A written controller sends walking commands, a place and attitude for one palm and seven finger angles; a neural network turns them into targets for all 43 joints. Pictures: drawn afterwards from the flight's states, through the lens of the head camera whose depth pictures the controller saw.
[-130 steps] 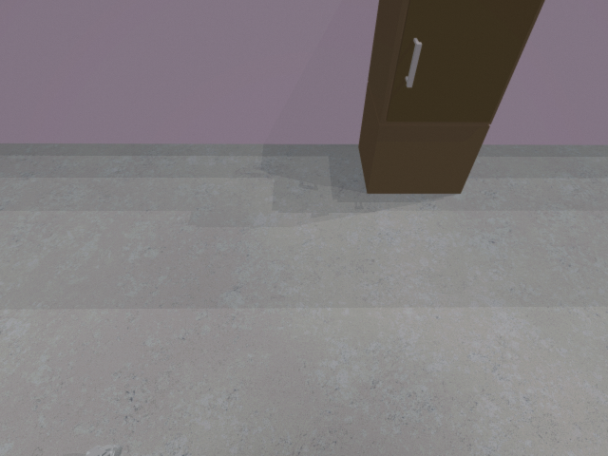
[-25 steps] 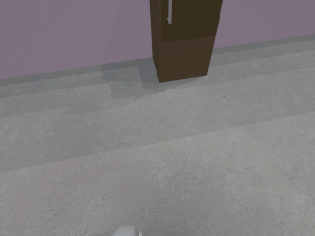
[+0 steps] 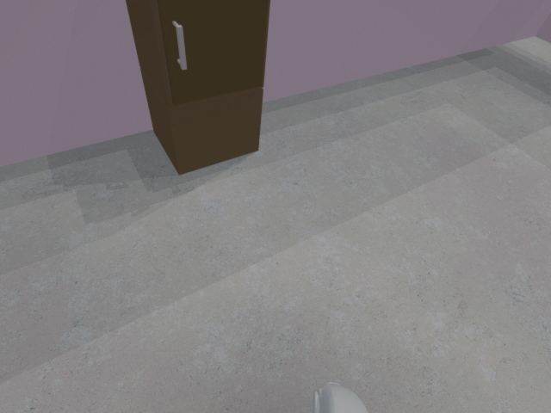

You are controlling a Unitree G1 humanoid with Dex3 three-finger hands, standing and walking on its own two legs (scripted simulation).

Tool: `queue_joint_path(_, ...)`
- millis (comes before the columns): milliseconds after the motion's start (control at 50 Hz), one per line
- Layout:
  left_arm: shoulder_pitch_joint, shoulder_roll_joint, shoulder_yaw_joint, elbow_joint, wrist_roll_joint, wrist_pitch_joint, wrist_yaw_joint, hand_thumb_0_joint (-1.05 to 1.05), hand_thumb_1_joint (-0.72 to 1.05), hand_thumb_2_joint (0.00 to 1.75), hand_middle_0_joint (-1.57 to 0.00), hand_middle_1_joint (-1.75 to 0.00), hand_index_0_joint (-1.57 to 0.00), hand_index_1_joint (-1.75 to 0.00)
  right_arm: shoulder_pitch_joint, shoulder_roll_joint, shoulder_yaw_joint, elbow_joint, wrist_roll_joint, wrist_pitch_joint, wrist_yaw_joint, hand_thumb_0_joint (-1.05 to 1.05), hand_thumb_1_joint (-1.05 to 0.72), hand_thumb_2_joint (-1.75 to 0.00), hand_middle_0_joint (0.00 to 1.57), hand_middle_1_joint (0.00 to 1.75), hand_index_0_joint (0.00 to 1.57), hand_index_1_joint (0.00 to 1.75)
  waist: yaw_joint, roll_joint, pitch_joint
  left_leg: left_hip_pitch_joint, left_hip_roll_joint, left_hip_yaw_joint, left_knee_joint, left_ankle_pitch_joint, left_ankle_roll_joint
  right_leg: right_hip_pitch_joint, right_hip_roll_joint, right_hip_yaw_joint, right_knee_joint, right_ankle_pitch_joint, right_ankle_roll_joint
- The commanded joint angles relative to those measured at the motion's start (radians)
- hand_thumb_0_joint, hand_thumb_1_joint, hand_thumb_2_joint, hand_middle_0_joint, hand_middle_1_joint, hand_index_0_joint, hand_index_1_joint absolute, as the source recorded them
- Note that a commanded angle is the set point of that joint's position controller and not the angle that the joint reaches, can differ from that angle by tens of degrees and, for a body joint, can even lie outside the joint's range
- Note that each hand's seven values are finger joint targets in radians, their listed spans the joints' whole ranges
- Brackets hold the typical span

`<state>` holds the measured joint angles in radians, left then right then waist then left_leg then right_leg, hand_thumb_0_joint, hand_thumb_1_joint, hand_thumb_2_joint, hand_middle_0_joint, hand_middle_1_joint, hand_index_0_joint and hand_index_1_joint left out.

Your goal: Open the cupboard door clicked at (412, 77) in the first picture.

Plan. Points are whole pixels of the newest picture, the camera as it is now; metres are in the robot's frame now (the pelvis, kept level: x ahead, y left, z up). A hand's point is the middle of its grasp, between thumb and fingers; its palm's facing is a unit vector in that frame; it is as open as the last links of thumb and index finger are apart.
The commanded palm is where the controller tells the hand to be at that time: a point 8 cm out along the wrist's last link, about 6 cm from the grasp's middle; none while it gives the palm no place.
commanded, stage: walk to a spot facing it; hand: left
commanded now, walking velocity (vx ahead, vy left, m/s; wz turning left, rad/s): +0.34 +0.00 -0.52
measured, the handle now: (179, 45) +1.29 +0.42 -0.10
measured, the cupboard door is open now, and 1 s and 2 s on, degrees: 0 0 0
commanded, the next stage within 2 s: turn to face it in 1.42 s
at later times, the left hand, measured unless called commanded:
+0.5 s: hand (206, 308) +0.33 +0.14 -0.18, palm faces -0.23 -0.95 -0.21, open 7.2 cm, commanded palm none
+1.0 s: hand (245, 221) +0.57 +0.09 -0.18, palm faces -0.41 -0.90 -0.14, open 7.3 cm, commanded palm none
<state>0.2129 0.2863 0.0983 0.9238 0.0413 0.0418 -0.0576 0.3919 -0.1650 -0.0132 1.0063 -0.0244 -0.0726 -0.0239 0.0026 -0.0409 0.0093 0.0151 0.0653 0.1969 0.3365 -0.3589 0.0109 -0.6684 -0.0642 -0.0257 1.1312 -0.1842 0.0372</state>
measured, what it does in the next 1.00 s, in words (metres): walks ahead, turning right: right foot, then left foot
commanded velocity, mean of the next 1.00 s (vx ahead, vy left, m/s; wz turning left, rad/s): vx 0.36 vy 0.00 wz -0.34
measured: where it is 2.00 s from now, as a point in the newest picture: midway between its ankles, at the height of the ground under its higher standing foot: (328, 272)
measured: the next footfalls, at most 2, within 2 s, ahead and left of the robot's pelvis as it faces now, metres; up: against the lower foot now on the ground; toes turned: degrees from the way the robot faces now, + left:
right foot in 0.22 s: +0.24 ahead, -0.13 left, +0.00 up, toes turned -16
left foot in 0.62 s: +0.43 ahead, +0.07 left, +0.00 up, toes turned -6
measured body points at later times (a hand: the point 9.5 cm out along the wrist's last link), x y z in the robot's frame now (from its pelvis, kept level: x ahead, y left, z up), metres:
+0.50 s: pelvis +0.22 -0.03 -0.01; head +0.24 -0.03 +0.44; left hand +0.35 +0.19 -0.16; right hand +0.22 -0.27 -0.15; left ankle +0.33 +0.10 -0.70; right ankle +0.20 -0.12 -0.74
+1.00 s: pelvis +0.45 -0.05 +0.00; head +0.48 -0.04 +0.45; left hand +0.59 +0.14 -0.17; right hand +0.30 -0.23 -0.14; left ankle +0.39 +0.08 -0.74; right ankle +0.47 -0.22 -0.69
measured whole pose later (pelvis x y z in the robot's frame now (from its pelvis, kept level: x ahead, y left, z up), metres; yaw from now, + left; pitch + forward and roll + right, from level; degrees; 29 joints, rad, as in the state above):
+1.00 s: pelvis +0.45 -0.05 +0.00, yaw -26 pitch +1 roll -1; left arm 0.22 0.19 0.08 1.03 0.04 0.02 -0.04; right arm 0.41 -0.14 -0.05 1.10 -0.03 -0.08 -0.02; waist -0.02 -0.03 0.04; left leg 0.02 0.09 0.33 0.33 -0.34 -0.02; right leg -0.60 -0.12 -0.10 0.88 -0.17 0.01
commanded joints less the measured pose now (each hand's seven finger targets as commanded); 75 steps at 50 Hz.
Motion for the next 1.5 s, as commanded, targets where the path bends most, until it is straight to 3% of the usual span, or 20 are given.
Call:
queue_joint_path(0,-0.212,-0.048,-0.032,-0.119,-0.008,-0.024,-0.013,0.00,0.90,0.90,-0.20,-0.30,-0.20,-0.30,0.123,-0.141,-0.030,-0.003,0.001,-0.019,-0.017,0.00,-0.90,-0.90,0.20,0.30,0.20,0.30,-0.054,0.170,0.170,0.040,0.229,-0.060,-0.115,0.586,0.070,-0.141,-0.005,-0.081,-0.172,0.039,-0.010)
queue_joint_path(100,-0.225,-0.043,-0.036,-0.105,-0.011,-0.042,-0.006,0.00,0.90,0.90,-0.20,-0.30,-0.20,-0.30,0.157,-0.165,-0.039,0.037,-0.001,-0.009,-0.017,0.00,-0.90,-0.90,0.20,0.30,0.20,0.30,-0.038,0.193,0.107,0.103,0.237,0.048,0.038,1.066,0.063,0.093,0.093,-0.180,-0.428,-0.027,-0.088)
queue_joint_path(160,0.079,0.042,-0.007,-0.006,-0.003,-0.068,0.012,0.00,0.90,0.90,-0.20,-0.30,-0.20,-0.30,0.102,-0.207,-0.048,0.023,0.011,-0.006,-0.009,0.00,-0.90,-0.90,0.20,0.30,0.20,0.30,0.109,0.205,-0.082,-0.058,0.226,0.085,0.472,1.073,0.013,0.598,0.125,-0.178,-0.580,0.015,-0.150)
queue_joint_path(180,0.199,0.141,0.011,0.027,-0.001,-0.076,0.026,0.00,0.90,0.90,-0.20,-0.30,-0.20,-0.30,0.110,-0.156,-0.040,0.009,0.030,-0.005,0.004,0.00,-0.90,-0.90,0.20,0.30,0.20,0.30,0.160,0.052,-0.194,-0.362,0.176,0.066,0.776,0.559,-0.016,0.928,-0.084,0.063,-0.599,0.083,-0.226)
queue_joint_path(200,0.296,0.221,0.027,0.049,-0.022,-0.082,0.039,0.00,0.90,0.90,-0.20,-0.30,-0.20,-0.30,0.100,-0.092,-0.033,-0.030,0.038,-0.015,-0.003,0.00,-0.90,-0.90,0.20,0.30,0.20,0.30,0.152,-0.098,-0.313,-0.637,0.015,-0.005,1.152,-0.231,-0.061,1.092,-0.380,0.558,-0.666,0.319,-0.362)
queue_joint_path(240,0.177,0.199,0.022,0.016,-0.037,-0.075,0.053,0.00,0.90,0.90,-0.20,-0.30,-0.20,-0.30,-0.021,-0.125,-0.047,-0.067,0.025,-0.014,-0.002,0.00,-0.90,-0.90,0.20,0.30,0.20,0.30,0.113,-0.016,-0.200,-0.706,0.084,-0.178,1.186,-0.090,-0.041,0.863,-0.350,0.502,-0.788,0.161,-0.355)
queue_joint_path(340,-0.026,0.063,-0.016,0.002,-0.015,-0.099,0.064,0.00,0.90,0.90,-0.20,-0.30,-0.20,-0.30,0.062,-0.056,-0.039,-0.015,-0.004,0.049,0.012,0.00,-0.90,-0.90,0.20,0.30,0.20,0.30,-0.060,0.000,-0.001,-0.500,0.136,-0.146,0.844,0.025,-0.067,0.304,-0.171,0.163,-0.884,0.032,-0.239)
queue_joint_path(560,0.059,0.077,-0.005,0.028,-0.022,-0.093,0.051,0.00,0.90,0.90,-0.20,-0.30,-0.20,-0.30,-0.110,-0.100,-0.057,-0.081,-0.001,0.004,0.037,0.00,-0.90,-0.90,0.20,0.30,0.20,0.30,-0.032,-0.037,0.044,-0.234,0.027,-0.061,0.213,0.153,-0.060,0.322,-0.096,0.189,-0.766,-0.117,-0.181)
queue_joint_path(580,0.060,0.049,-0.008,0.023,-0.022,-0.091,0.050,0.00,0.90,0.90,-0.20,-0.30,-0.20,-0.30,-0.011,-0.145,-0.068,-0.051,-0.003,-0.003,0.028,0.00,-0.90,-0.90,0.20,0.30,0.20,0.30,-0.075,0.074,0.001,-0.061,0.065,-0.126,0.135,0.096,-0.043,0.251,-0.044,0.156,-0.587,-0.080,-0.152)
queue_joint_path(620,0.055,-0.026,-0.026,-0.015,-0.024,-0.097,0.045,0.00,0.90,0.90,-0.20,-0.30,-0.20,-0.30,0.175,-0.281,-0.092,-0.007,-0.023,-0.001,0.018,0.00,-0.90,-0.90,0.20,0.30,0.20,0.30,-0.133,0.414,-0.070,0.114,0.454,-0.647,-0.130,-0.139,0.098,-0.026,0.105,-0.006,-0.023,-0.389,-0.075)
queue_joint_path(640,0.000,0.005,-0.015,-0.010,-0.017,-0.093,0.048,0.00,0.90,0.90,-0.20,-0.30,-0.20,-0.30,0.123,-0.234,-0.081,-0.006,-0.014,0.004,0.010,0.00,-0.90,-0.90,0.20,0.30,0.20,0.30,-0.125,0.288,-0.010,-0.005,0.458,-0.650,-0.171,-0.221,0.111,-0.050,0.042,0.059,0.104,-0.317,-0.076)
queue_joint_path(680,0.007,-0.010,-0.011,0.011,-0.010,-0.088,0.028,0.00,0.90,0.90,-0.20,-0.30,-0.20,-0.30,-0.013,-0.148,-0.055,-0.038,-0.007,-0.007,0.010,0.00,-0.90,-0.90,0.20,0.30,0.20,0.30,-0.047,0.111,0.101,-0.161,0.382,-0.466,-0.189,-0.169,0.087,-0.041,-0.031,0.050,0.133,-0.162,-0.069)
queue_joint_path(740,0.096,-0.059,-0.011,0.053,-0.005,-0.058,0.027,0.00,0.90,0.90,-0.20,-0.30,-0.20,-0.30,-0.044,-0.108,-0.049,-0.025,-0.002,-0.023,0.003,0.00,-0.90,-0.90,0.20,0.30,0.20,0.30,0.001,0.162,0.061,-0.177,0.280,-0.183,-0.161,0.103,0.041,0.030,-0.044,0.032,0.104,-0.041,-0.042)
queue_joint_path(1000,-0.160,-0.103,-0.028,0.000,-0.009,-0.060,0.016,0.00,0.90,0.90,-0.20,-0.30,-0.20,-0.30,0.127,-0.109,-0.056,0.086,-0.011,-0.009,0.000,0.00,-0.90,-0.90,0.20,0.30,0.20,0.30,-0.064,0.200,0.130,0.028,0.283,0.056,-0.075,0.584,0.076,0.059,-0.006,-0.132,-0.437,-0.014,-0.067)
queue_joint_path(1080,0.194,-0.015,-0.002,0.108,-0.003,-0.088,0.030,0.00,0.90,0.90,-0.20,-0.30,-0.20,-0.30,0.059,-0.154,-0.061,0.078,0.004,-0.003,0.006,0.00,-0.90,-0.90,0.20,0.30,0.20,0.30,0.121,0.122,-0.081,-0.080,0.236,0.129,0.403,0.877,0.016,0.593,0.087,-0.183,-0.588,0.032,-0.135)
queue_joint_path(1100,0.318,0.095,0.026,0.143,0.001,-0.097,0.044,0.00,0.90,0.90,-0.20,-0.30,-0.20,-0.30,0.075,-0.101,-0.053,0.060,0.019,-0.006,0.018,0.00,-0.90,-0.90,0.20,0.30,0.20,0.30,0.166,-0.055,-0.196,-0.355,0.163,0.125,0.695,0.479,-0.018,0.879,-0.129,0.081,-0.623,0.008,-0.196)
queue_joint_path(1120,0.382,0.177,0.038,0.156,-0.020,-0.097,0.054,0.00,0.90,0.90,-0.20,-0.30,-0.20,-0.30,0.061,-0.045,-0.043,0.022,0.027,-0.009,0.012,0.00,-0.90,-0.90,0.20,0.30,0.20,0.30,0.148,-0.189,-0.250,-0.608,0.014,0.026,0.993,-0.218,-0.053,0.999,-0.367,0.519,-0.741,0.158,-0.312)
queue_joint_path(1140,0.318,0.196,0.041,0.145,-0.036,-0.094,0.059,0.00,0.90,0.90,-0.20,-0.30,-0.20,-0.30,0.002,-0.066,-0.047,0.014,0.028,-0.003,0.013,0.00,-0.90,-0.90,0.20,0.30,0.20,0.30,0.141,-0.161,-0.234,-0.644,0.055,-0.120,1.091,-0.187,-0.031,0.892,-0.390,0.542,-0.830,0.042,-0.321)
queue_joint_path(1240,0.057,-0.009,-0.026,0.097,-0.018,-0.115,0.070,0.00,0.90,0.90,-0.20,-0.30,-0.20,-0.30,0.031,-0.010,-0.045,0.059,-0.005,0.040,0.019,0.00,-0.90,-0.90,0.20,0.30,0.20,0.30,-0.030,-0.024,0.034,-0.535,0.143,-0.142,0.869,0.064,-0.042,0.378,-0.217,0.133,-0.923,0.012,-0.201)
queue_joint_path(1480,0.146,0.021,-0.028,0.147,-0.017,-0.120,0.070,0.00,0.90,0.90,-0.20,-0.30,-0.20,-0.30,-0.226,-0.047,-0.044,-0.043,0.002,0.019,0.052,0.00,-0.90,-0.90,0.20,0.30,0.20,0.30,0.009,-0.054,0.098,-0.459,0.064,-0.053,0.318,0.167,-0.030,0.534,-0.190,0.052,-0.844,0.246,-0.176)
